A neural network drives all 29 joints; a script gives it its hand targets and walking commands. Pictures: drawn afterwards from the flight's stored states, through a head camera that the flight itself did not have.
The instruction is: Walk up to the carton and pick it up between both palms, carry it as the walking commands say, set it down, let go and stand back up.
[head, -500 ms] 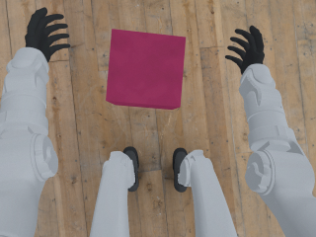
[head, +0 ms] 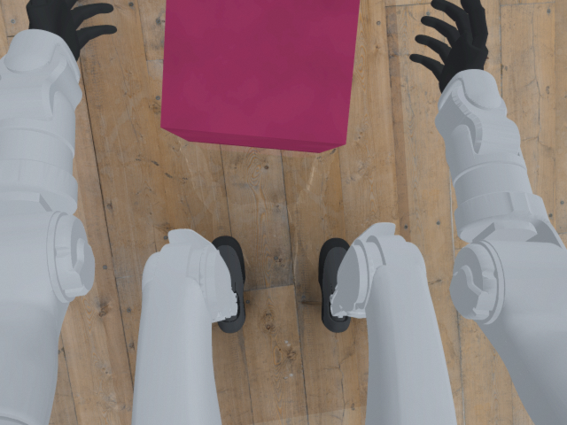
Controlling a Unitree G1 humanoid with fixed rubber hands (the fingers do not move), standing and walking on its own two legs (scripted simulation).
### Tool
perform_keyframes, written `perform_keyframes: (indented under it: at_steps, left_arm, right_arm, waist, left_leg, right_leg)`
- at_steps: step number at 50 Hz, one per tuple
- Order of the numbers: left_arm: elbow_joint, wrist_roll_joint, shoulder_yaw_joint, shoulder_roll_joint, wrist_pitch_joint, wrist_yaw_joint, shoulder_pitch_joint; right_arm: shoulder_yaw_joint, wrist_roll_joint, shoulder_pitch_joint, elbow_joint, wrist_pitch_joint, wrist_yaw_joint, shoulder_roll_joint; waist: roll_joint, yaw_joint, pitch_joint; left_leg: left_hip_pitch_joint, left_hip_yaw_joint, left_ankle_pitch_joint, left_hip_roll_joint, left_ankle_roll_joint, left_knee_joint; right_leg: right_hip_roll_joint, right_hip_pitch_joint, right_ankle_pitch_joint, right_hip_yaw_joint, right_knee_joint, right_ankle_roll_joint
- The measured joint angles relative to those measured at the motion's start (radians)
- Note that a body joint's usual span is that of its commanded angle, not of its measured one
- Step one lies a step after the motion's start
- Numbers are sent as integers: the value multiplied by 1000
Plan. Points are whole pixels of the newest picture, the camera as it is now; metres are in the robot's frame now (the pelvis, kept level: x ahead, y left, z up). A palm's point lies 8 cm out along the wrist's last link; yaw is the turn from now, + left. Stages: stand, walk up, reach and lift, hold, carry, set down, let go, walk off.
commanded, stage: reach and lift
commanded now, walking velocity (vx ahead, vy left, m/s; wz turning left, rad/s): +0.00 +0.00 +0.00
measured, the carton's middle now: (260, 66) +0.57 +0.04 -0.35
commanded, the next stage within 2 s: none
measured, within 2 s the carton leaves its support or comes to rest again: neither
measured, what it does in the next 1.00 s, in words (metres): lowers itself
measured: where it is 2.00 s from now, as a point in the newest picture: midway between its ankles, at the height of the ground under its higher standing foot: (283, 300)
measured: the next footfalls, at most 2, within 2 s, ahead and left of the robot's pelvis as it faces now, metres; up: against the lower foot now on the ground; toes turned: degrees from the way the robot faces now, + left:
none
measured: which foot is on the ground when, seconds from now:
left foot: down 0.00-1.00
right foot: down 0.00-1.00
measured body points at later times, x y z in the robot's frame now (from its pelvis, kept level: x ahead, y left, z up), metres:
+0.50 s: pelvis -0.01 -0.01 -0.09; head +0.36 +0.03 +0.17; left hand +0.53 +0.24 -0.28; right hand +0.52 -0.21 -0.26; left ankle +0.11 +0.10 -0.42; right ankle +0.11 -0.13 -0.42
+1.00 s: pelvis -0.01 -0.01 -0.09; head +0.35 +0.03 +0.16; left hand +0.53 +0.23 -0.28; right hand +0.53 -0.19 -0.27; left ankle +0.11 +0.10 -0.42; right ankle +0.11 -0.13 -0.42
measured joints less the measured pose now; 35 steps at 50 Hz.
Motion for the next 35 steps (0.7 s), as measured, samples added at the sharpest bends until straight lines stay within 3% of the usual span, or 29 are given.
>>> perform_keyframes:
  at_steps: [16,26,35]
  left_arm:
    - [107,-57,-81,-8,-59,83,-110]
    - [151,-84,-106,6,-98,90,-137]
    - [150,-117,-132,20,-114,89,-138]
  right_arm:
    - [61,66,-107,140,-73,-17,-27]
    - [159,151,-206,246,-97,-16,-92]
    - [217,184,-235,259,-106,-29,-104]
  waist:
    - [-20,-2,215]
    - [-43,0,305]
    - [-42,15,327]
  left_leg:
    - [-91,-1,-27,6,10,235]
    - [-121,-20,-39,21,0,315]
    - [-116,-24,-49,31,-7,341]
  right_leg:
    - [-4,-83,-41,5,241,1]
    - [10,-117,-43,-9,316,-12]
    - [20,-121,-45,-11,342,-19]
